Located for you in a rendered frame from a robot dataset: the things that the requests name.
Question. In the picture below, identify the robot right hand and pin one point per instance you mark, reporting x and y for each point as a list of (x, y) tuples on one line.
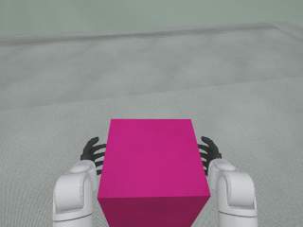
[(212, 152)]

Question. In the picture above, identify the carton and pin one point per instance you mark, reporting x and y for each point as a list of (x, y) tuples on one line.
[(152, 174)]

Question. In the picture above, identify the robot right forearm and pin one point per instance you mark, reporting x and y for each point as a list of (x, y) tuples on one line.
[(236, 194)]

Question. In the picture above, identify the robot left hand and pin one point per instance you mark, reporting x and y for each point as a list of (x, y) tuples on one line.
[(89, 150)]

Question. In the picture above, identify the robot left forearm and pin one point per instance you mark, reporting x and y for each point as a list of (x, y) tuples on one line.
[(73, 196)]

